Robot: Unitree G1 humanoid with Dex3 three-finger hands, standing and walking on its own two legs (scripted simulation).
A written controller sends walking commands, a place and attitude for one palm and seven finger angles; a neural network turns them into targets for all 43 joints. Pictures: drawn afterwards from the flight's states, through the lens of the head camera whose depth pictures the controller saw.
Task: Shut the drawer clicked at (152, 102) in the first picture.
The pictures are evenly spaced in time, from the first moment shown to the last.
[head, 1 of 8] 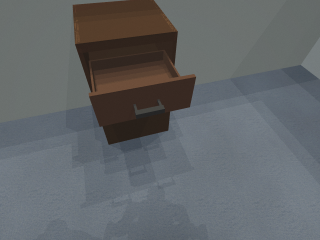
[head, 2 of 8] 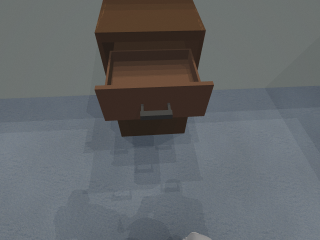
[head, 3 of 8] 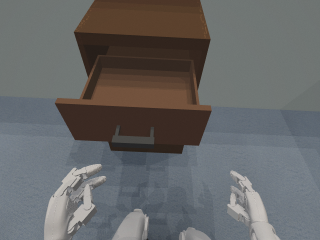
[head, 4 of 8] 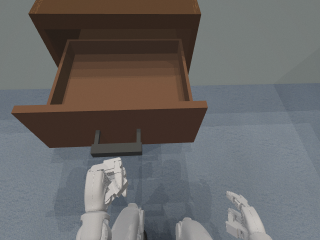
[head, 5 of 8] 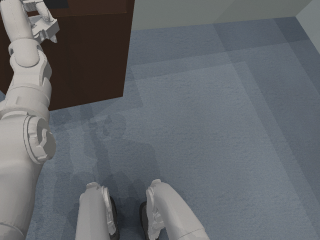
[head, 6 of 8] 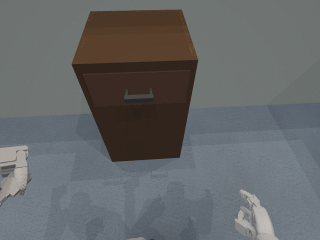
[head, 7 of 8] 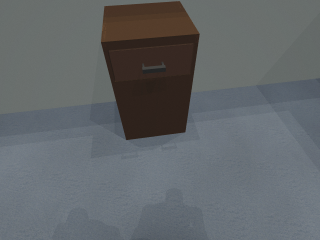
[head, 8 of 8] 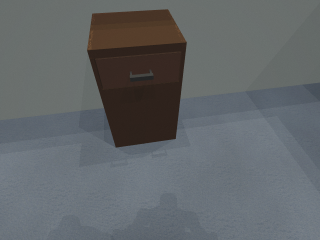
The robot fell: no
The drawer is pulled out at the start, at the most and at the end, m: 0.29 0.29 0.00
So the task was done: yes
